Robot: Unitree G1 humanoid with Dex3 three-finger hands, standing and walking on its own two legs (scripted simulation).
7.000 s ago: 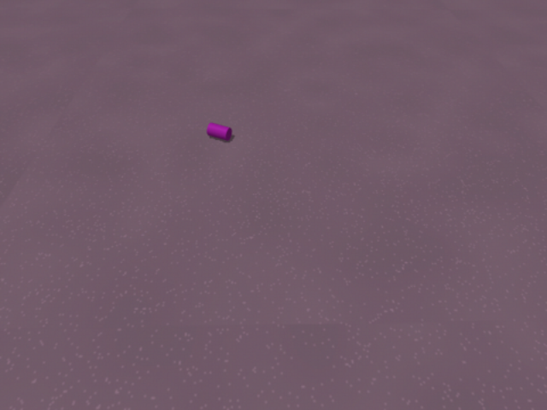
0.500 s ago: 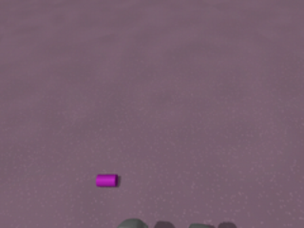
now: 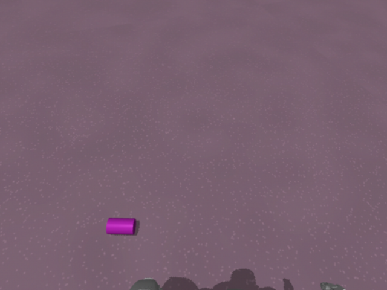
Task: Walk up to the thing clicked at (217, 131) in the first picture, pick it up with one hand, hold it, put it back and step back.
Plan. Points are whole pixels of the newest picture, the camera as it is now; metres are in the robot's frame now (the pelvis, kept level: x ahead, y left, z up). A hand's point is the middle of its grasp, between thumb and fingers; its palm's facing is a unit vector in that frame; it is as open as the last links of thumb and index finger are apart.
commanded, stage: walk up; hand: left
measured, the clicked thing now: (121, 226) +0.46 +0.32 -0.72
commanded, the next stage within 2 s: none
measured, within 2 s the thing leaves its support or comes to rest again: neither
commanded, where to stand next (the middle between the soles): +0.08 -0.02 m, yaw +0 degrees
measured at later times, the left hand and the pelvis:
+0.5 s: hand out of the picture +0.09 +0.24 -0.13, palm faces -0.01 -0.94 -0.33, open 7.4 cm; pelvis +0.01 -0.01 +0.02, yaw -1 degrees
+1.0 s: hand out of the picture +0.12 +0.25 -0.13, palm faces -0.02 -0.95 -0.32, open 7.4 cm; pelvis +0.02 +0.00 +0.03, yaw -1 degrees
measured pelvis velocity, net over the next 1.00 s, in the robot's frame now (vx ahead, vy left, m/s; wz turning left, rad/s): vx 0.02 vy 0.00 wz -0.02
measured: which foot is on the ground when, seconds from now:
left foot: down 0.00-1.00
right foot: down 0.00-1.00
